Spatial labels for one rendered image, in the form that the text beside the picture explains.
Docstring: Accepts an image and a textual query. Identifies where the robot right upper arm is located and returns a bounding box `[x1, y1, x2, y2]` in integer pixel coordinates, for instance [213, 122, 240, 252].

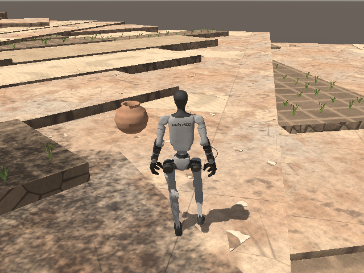
[193, 114, 208, 146]

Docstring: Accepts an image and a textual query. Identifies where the right robot forearm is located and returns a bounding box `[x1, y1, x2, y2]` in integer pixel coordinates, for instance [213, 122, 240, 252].
[203, 137, 215, 164]

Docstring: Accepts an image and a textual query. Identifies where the right robot foot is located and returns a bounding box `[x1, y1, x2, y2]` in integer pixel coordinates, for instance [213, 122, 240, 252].
[197, 215, 205, 225]

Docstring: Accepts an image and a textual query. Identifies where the robot left hand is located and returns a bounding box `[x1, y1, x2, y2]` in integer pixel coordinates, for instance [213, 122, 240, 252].
[150, 162, 163, 175]

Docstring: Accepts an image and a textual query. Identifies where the left robot forearm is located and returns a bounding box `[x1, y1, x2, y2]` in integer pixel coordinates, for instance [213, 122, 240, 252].
[151, 139, 162, 163]

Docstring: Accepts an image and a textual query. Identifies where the robot left upper arm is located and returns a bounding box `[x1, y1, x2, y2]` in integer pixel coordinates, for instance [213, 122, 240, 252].
[156, 115, 169, 147]

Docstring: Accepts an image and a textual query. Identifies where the robot right hand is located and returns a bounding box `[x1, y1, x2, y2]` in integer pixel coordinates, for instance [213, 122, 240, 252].
[203, 162, 217, 177]

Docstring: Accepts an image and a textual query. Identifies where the robot torso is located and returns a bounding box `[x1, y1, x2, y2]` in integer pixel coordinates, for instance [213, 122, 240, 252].
[168, 112, 195, 171]

